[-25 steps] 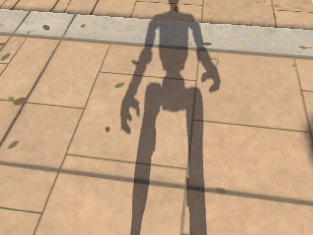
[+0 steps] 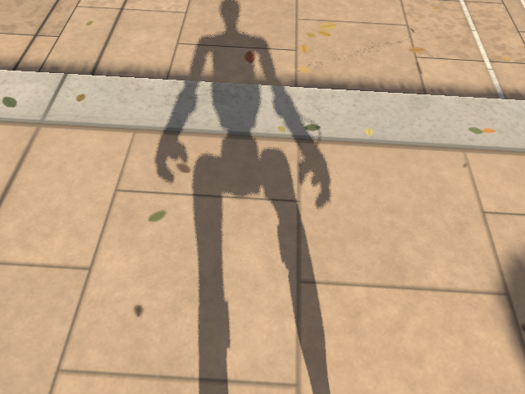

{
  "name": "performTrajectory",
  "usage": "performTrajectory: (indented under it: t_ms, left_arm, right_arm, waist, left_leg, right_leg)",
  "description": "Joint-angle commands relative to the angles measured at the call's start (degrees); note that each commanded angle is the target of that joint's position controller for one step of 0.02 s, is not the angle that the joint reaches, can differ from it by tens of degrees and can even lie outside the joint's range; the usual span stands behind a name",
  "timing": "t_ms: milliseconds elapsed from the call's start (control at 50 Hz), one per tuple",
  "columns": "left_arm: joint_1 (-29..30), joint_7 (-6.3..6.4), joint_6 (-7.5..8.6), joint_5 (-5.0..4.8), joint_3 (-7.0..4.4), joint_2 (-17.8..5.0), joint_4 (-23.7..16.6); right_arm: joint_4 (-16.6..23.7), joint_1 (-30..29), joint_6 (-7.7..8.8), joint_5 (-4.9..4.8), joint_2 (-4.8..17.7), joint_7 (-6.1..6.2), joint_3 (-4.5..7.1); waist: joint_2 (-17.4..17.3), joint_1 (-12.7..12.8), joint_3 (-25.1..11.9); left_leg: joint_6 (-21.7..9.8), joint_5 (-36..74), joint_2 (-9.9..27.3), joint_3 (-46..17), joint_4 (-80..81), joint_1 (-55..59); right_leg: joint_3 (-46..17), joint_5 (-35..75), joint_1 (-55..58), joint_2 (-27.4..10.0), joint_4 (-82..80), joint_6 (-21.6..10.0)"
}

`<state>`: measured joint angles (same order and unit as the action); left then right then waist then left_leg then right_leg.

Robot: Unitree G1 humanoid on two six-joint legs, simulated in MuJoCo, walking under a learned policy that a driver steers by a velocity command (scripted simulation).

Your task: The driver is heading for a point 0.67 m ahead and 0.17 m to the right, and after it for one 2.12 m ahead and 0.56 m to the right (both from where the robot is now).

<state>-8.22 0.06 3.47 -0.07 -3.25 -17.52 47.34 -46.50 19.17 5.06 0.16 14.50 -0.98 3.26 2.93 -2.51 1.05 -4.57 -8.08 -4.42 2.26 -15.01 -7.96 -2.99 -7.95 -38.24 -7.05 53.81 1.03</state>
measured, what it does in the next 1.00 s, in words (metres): walks ahead: right foot, then left foot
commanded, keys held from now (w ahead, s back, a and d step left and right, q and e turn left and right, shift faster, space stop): w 0.62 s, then w+e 0.38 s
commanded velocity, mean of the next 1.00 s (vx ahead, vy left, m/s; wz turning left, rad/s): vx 0.50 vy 0.00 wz -0.11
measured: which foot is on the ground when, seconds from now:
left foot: down 0.00-0.28, up 0.30-0.80, down 0.82-1.00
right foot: up 0.00-0.26, down 0.28-0.82, up 0.84-1.00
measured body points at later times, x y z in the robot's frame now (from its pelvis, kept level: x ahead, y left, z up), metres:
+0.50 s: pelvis +0.26 -0.08 +0.00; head +0.29 -0.09 +0.45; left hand +0.33 +0.19 -0.12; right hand +0.39 -0.35 -0.12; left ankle +0.31 +0.10 -0.67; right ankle +0.28 -0.16 -0.75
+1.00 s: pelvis +0.52 -0.02 -0.01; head +0.55 -0.01 +0.44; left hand +0.64 +0.25 -0.14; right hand +0.60 -0.30 -0.11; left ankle +0.57 +0.08 -0.75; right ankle +0.48 -0.17 -0.66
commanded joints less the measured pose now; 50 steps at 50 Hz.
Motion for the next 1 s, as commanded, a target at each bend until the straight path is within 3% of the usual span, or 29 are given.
performTrajectory:
  t_ms: [20, 100, 180, 220, 240, 260, 280, 300, 320, 340, 360, 380, 420, 480, 600, 700, 760, 780, 800, 820, 840, 860, 880, 900, 940, 1000]
  left_arm:
    - [1.86, -0.25, 0.54, 0.2, -0.15, -1.63, -3.39]
    - [9.4, -1.12, 1.13, -0.29, 0.5, -0.95, -5.6]
    - [13.8, -2.57, 1.8, -0.78, 0.59, -1.88, -8.03]
    - [11.73, -3.01, 2.18, -0.86, 0.22, -3.14, -7.82]
    - [8.03, -2.94, 2.36, -0.77, -0.35, -4.21, -6.89]
    - [0.07, -2.53, 2.4, -0.63, -1.62, -6.37, -4.33]
    - [-10.59, -1.95, 2.37, -0.08, -2.89, -10.33, -1.96]
    - [-15.54, -1.8, 1.84, 0.28, -4.14, -15.05, -0.75]
    - [-16.0, -1.97, 1.72, -0.41, -2.62, -9.77, -0.69]
    - [-11.63, -1.87, 1.69, -0.53, -1.76, -7.39, -1.22]
    - [-7.38, -1.86, 1.65, -0.4, -1.33, -6.1, -2.09]
    - [-4.49, -2.02, 1.71, -0.09, -0.89, -4.49, -2.39]
    - [-2.46, -2.19, 2.25, 0.6, -0.49, -3.09, -2.37]
    - [-3.95, -1.8, 2.93, 0.15, -0.99, -4.9, -0.93]
    - [-9.06, -0.49, 2.13, -0.45, -1.27, -6.85, 1.49]
    - [-14.64, -0.12, 0.69, -1.18, -1.41, -7.46, 4.12]
    - [-13.75, 0.46, -0.07, -1.35, -2.07, -8.8, 4.13]
    - [-12.57, 0.53, -0.27, -1.38, -2.16, -9.07, 3.87]
    - [-12.27, 0.48, -0.32, -1.01, -1.68, -7.8, 3.51]
    - [-11.63, 0.41, -0.16, 0.12, -0.43, -4.48, 1.66]
    - [-19.03, 0.25, 0.9, -0.65, 1.33, 2.1, 0.62]
    - [-17.06, 0.26, 1.47, -1.91, 0.01, -3.82, 1.45]
    - [-12.44, 0.29, 1.55, -2.87, -1.11, -7.02, 0.05]
    - [-10.18, 0.54, 1.31, -2.64, -1.19, -6.43, -0.38]
    - [-10.06, 0.57, 0.13, -1.81, -1.69, -4.7, -0.64]
    - [-9.72, 0.36, -1.87, -1.78, -1.56, -1.9, -1.96]
  right_arm:
    - [3.47, -3.29, 1.08, -0.32, 8.45, 0.83, 1.69]
    - [0.7, 1.19, 0.68, -0.96, 9.9, 1.08, 1.89]
    - [-1.61, 3.79, -0.5, -1.16, 10.5, 1.31, 2.12]
    - [-2.18, 3.41, -1.08, -1.25, 11.11, 1.55, 2.32]
    - [-2.19, 2.29, -1.35, -1.25, 11.62, 1.64, 2.38]
    - [-2.09, 1.64, -1.63, -1.1, 10.9, 1.7, 2.02]
    - [-0.77, 1.5, -1.55, -0.23, 8.89, 1.87, 0.98]
    - [0.22, 7.88, -0.33, -0.32, 2.42, 1.32, -0.94]
    - [-0.73, 6.11, 0.84, -1.12, 6.19, 1.12, -0.25]
    - [0.7, 1.28, 1.43, -2.56, 9.81, 0.79, 0.86]
    - [1.49, -1.84, 1.5, -2.42, 9.55, 0.96, 0.74]
    - [1.84, -3.77, 1.27, -1.47, 8.94, 1.23, 0.92]
    - [1.34, -2.02, 0.04, -0.94, 7.17, 1.42, 0.96]
    - [2.05, -3.66, -1.07, -0.5, 5.64, 1.72, 0.69]
    - [4.83, -14.87, -0.4, -0.49, 3.76, 0.98, -0.18]
    - [8.02, -23.38, 0.59, -1.04, 4.34, -0.57, -0.4]
    - [7.72, -20.98, 1.43, -0.99, 6.61, -1.07, 0.28]
    - [6.64, -16.99, 1.65, -0.91, 7.71, -0.89, 0.88]
    - [4.25, -9.1, 1.78, -0.65, 10.24, -0.38, 2.18]
    - [2.68, 1.05, 1.77, 0.41, 14.13, 0.25, 3.34]
    - [1.4, 4.18, 1.0, 0.61, 17.92, 0.26, 4.27]
    - [1.97, 3.88, 0.83, 0.18, 11.99, 0.26, 2.81]
    - [2.42, -0.01, 0.91, -0.11, 9.16, 0.47, 1.9]
    - [2.66, -3.77, 1.0, -0.05, 7.77, 0.5, 1.41]
    - [2.31, -8.46, 1.38, 0.48, 5.32, 0.37, 0.76]
    - [1.27, -10.05, 2.15, 0.58, 6.26, 0.46, 1.37]
  waist:
    - [-5.54, 1.66, 0.64]
    - [-5.55, -1.24, 1.96]
    - [-6.4, -1.98, 3.07]
    - [-7.75, -0.37, 1.72]
    - [-8.35, 2.05, -0.41]
    - [-7.46, 5.9, -5.44]
    - [-3.61, 9.83, -13.92]
    - [11.13, 7.61, -21.14]
    - [9.31, 9.33, -22.14]
    - [5.97, 8.58, -13.34]
    - [2.03, 6.78, -8.42]
    - [0.19, 5.33, -4.57]
    - [2.35, 2.44, -3.17]
    - [1.17, 1.8, -1.59]
    - [0.24, 5.34, 0.93]
    - [0.12, 7.52, 3.35]
    - [1.6, 4.82, 1.74]
    - [1.89, 2.23, -0.32]
    - [0.89, -1.34, -5.67]
    - [-4.06, -5.32, -14.85]
    - [-19.92, -2.19, -22.42]
    - [-16.09, -3.94, -20.97]
    - [-12.72, -3.62, -12.48]
    - [-9.47, -1.97, -8.21]
    - [-9.97, 1.29, -3.11]
    - [-8.54, 3.12, -0.55]
  left_leg:
    - [-8.62, 8.07, 14.87, -9.74, 8.54, -1.13]
    - [-7.43, 6.82, 15.18, -7.81, 7.44, 1.84]
    - [-6.72, 9.91, 18.52, -9.16, 3.18, 9.45]
    - [-5.68, 16.22, 19.34, -9.51, 0.06, 11.85]
    - [-4.82, 24.75, 18.44, -8.46, -4.22, 11.83]
    - [-3.5, 31.85, 15.6, -6.12, -13.28, 9.72]
    - [-1.47, 23.04, 12.66, -3.6, -28.68, -0.38]
    - [3.25, -8.52, 2.54, -1.38, -50.16, -25.22]
    - [2.62, -25.23, 2.47, -9.79, -57.53, -32.32]
    - [1.86, -21.42, 5.53, -9.62, -59.74, -36.63]
    - [1.74, -16.01, 8.63, -7.54, -57.51, -35.51]
    - [2.11, -12.19, 10.47, -6.71, -53.95, -33.72]
    - [2.7, -8.02, 12.49, -6.94, -49.99, -27.76]
    - [4.44, -3.87, 13.16, -6.04, -44.6, -28.91]
    - [5.2, 12.5, 11.33, -3.98, -24.29, -29.13]
    - [4.68, 10.86, 8.97, -4.23, -15.31, -29.0]
    - [3.34, 5.85, 7.61, -4.56, -12.13, -22.44]
    - [2.42, 4.78, 6.48, -3.43, -10.52, -15.93]
    - [0.75, 5.32, 6.39, -2.97, -10.23, -3.64]
    - [-2.78, 6.78, 15.6, -11.68, -13.25, 13.62]
    - [-10.78, -3.1, 28.81, -35.14, -8.5, 32.2]
    - [-10.32, -11.89, 28.26, -40.01, -4.05, 29.55]
    - [-7.78, -12.23, 26.54, -31.58, -2.54, 22.35]
    - [-6.5, -8.73, 24.39, -25.31, -0.81, 15.03]
    - [-5.29, -3.01, 20.98, -16.31, 3.45, 4.47]
    - [-6.18, 3.07, 20.64, -8.97, 7.36, -0.82]
  right_leg:
    - [-0.31, 9.96, -0.46, -0.31, -8.78, 0.65]
    - [1.32, 14.72, 2.05, 1.77, -18.61, 0.25]
    - [1.46, 8.22, 0.71, 2.84, -23.76, -2.01]
    - [2.46, 3.84, 4.85, 4.01, -25.49, -3.69]
    - [4.05, 2.94, 10.86, 5.62, -26.9, -4.85]
    - [5.4, 4.06, 22.18, 7.12, -27.87, -6.54]
    - [-2.34, 8.17, 39.75, -0.38, -24.85, -10.05]
    - [-28.22, -1.72, 60.94, -13.74, -28.71, -19.21]
    - [-37.63, -7.97, 61.44, -14.86, -34.96, -19.54]
    - [-29.56, -9.1, 54.21, -13.17, -36.31, -16.94]
    - [-22.85, -5.88, 45.97, -10.97, -37.7, -15.38]
    - [-18.41, -2.19, 38.8, -8.79, -39.8, -14.73]
    - [-13.32, 2.58, 31.46, -6.06, -43.21, -14.14]
    - [-8.52, 8.94, 28.89, -5.43, -45.99, -15.17]
    - [-1.85, 10.45, 31.13, -2.97, -47.3, -12.54]
    - [-4.88, 9.56, 37.47, -5.7, -43.5, -12.53]
    - [-7.74, 13.02, 39.35, -7.27, -38.92, -11.24]
    - [-7.29, 18.33, 38.49, -6.21, -34.87, -10.4]
    - [-5.34, 22.16, 35.31, -2.86, -26.0, -8.83]
    - [-2.57, 11.06, 24.81, 1.31, -9.46, -6.6]
    - [1.57, -21.02, 2.84, 10.02, 9.57, -2.94]
    - [-4.7, -25.94, -2.95, 7.55, 17.39, -2.92]
    - [-4.41, -21.1, -6.02, 5.1, 19.11, -3.31]
    - [-3.13, -16.26, -4.49, 2.6, 18.0, -3.07]
    - [-3.26, -10.54, 0.32, -0.3, 13.86, -2.57]
    - [-2.76, -7.05, 1.65, -1.34, 11.34, -1.63]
